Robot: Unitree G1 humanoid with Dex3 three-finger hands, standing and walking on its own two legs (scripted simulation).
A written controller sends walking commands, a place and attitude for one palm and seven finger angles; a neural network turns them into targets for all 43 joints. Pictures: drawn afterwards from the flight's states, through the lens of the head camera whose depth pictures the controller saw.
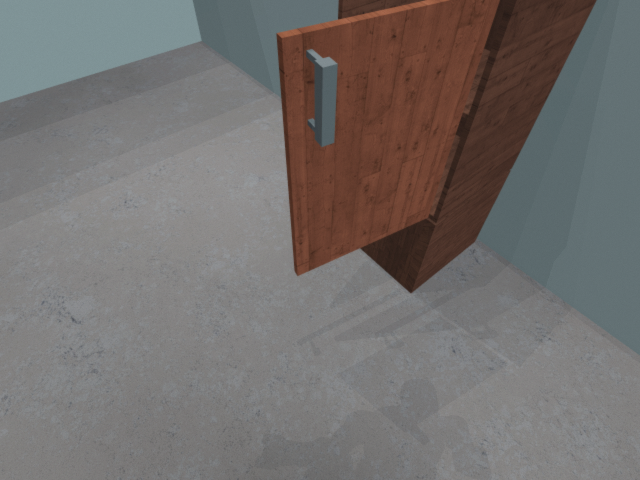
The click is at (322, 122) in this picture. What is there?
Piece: cupboard door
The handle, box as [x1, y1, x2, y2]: [306, 49, 337, 146]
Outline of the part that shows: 306,50 306,56 314,64 315,119 308,119 308,125 315,132 315,139 321,146 333,142 334,137 337,64 329,57 322,58 312,49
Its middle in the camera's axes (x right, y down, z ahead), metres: +0.00 -0.22 +0.61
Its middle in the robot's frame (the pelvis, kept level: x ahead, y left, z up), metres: +0.63 +0.04 +0.15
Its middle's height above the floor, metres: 0.93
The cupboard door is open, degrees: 79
